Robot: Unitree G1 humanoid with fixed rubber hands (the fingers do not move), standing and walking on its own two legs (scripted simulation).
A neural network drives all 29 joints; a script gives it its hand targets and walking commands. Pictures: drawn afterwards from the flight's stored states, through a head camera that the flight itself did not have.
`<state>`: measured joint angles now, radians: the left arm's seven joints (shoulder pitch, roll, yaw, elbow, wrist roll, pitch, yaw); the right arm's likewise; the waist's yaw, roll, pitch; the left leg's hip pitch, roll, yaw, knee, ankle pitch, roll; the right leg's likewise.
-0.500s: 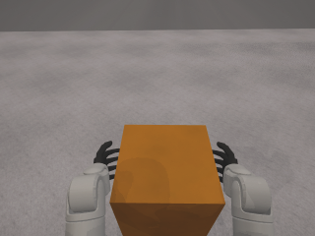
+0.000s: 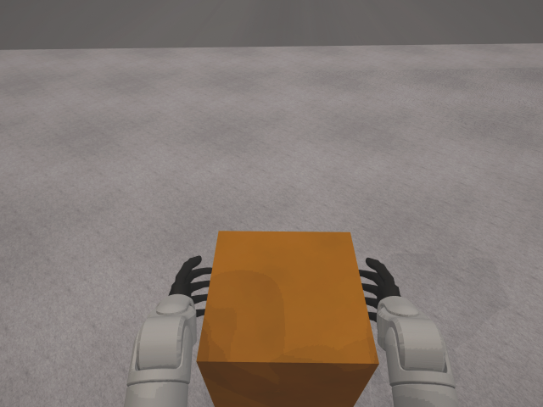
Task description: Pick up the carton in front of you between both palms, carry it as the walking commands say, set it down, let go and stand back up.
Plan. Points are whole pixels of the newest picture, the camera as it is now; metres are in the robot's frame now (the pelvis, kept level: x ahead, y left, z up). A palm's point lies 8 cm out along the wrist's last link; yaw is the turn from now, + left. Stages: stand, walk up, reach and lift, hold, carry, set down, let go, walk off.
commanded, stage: carry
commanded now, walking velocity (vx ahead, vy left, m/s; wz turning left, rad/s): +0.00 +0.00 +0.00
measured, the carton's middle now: (283, 328) +0.27 +0.00 -0.03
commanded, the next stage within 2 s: hold in 0.70 s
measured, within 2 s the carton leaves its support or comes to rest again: neither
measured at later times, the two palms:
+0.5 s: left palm (191, 300) +0.28 +0.14 +0.04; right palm (388, 302) +0.28 -0.16 +0.04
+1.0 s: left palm (209, 293) +0.29 +0.11 +0.05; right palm (414, 324) +0.24 -0.18 +0.05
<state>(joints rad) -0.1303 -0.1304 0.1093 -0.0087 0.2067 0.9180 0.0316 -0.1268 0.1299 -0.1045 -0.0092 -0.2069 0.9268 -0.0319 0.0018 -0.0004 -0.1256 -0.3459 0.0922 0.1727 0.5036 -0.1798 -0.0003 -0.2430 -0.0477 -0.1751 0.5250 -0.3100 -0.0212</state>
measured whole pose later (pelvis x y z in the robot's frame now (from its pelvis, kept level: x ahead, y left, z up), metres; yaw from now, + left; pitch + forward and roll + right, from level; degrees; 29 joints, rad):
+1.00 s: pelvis -0.01 +0.01 +0.01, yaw -8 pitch -7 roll +0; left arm -0.23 -0.15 0.18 0.21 0.27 0.72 0.01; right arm -0.22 0.14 -0.19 0.22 -0.26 0.71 -0.01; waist -0.01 -0.01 0.04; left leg -0.12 0.02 -0.06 0.39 -0.16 -0.03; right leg -0.06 0.02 0.02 0.41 -0.22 -0.02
